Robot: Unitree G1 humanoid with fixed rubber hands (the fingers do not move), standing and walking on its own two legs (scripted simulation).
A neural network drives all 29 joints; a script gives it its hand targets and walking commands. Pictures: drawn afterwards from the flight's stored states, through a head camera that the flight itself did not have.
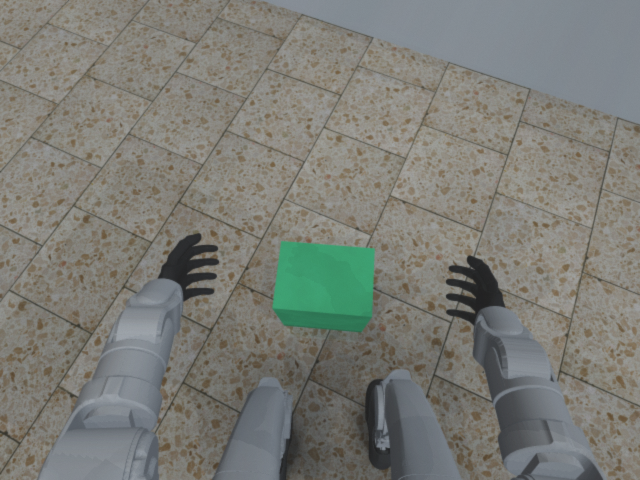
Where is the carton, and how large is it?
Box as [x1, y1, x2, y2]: [272, 241, 374, 331]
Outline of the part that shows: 281,241 272,308 283,324 361,331 371,317 374,248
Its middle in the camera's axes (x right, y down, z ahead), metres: +0.02 +0.14 +0.98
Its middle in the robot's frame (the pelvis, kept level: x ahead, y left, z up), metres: +0.45 +0.02 -0.55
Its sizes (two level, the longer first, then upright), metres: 0.216 0.156 0.263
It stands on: the floor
